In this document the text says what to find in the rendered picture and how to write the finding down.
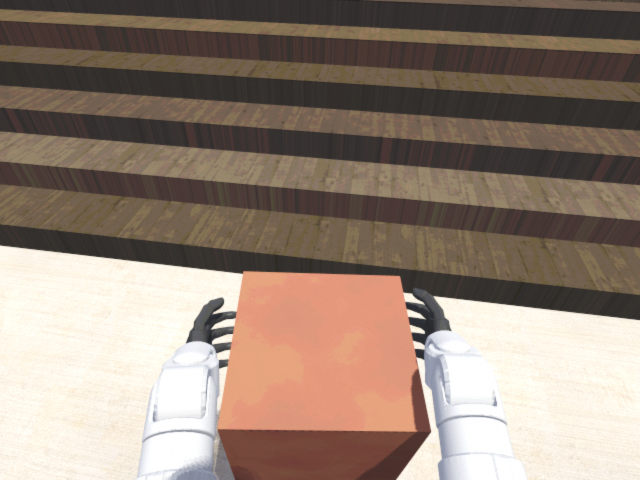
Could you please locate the robot right forearm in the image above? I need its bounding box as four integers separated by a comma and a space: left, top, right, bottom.
424, 330, 528, 480

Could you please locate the robot left forearm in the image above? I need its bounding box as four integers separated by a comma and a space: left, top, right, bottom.
134, 341, 220, 480

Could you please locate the left robot hand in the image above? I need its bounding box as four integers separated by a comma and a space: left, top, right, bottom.
186, 297, 237, 369

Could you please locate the right robot hand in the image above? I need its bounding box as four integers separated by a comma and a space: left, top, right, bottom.
405, 288, 452, 360

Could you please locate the carton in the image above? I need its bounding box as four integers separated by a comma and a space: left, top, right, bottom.
217, 271, 431, 480

